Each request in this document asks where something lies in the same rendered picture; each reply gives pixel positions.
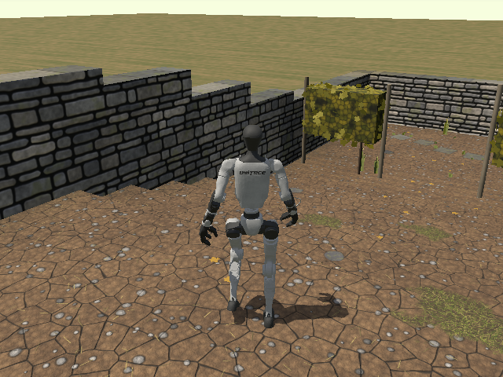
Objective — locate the robot left upper arm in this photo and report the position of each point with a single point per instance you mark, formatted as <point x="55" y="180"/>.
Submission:
<point x="223" y="178"/>

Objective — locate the robot right hand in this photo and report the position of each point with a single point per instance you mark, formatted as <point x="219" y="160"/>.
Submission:
<point x="287" y="215"/>

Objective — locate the robot left forearm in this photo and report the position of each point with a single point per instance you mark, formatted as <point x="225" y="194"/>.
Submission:
<point x="211" y="211"/>

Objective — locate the robot right forearm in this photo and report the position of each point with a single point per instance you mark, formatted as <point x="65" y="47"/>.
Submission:
<point x="291" y="205"/>

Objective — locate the robot right upper arm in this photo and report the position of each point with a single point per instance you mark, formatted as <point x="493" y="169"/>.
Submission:
<point x="281" y="178"/>

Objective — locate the robot left hand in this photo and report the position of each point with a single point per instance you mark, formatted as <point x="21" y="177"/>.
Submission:
<point x="203" y="234"/>

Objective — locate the robot right thigh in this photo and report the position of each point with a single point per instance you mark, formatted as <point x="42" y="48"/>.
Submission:
<point x="270" y="239"/>

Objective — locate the robot left shin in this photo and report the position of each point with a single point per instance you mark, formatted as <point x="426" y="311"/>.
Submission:
<point x="234" y="276"/>

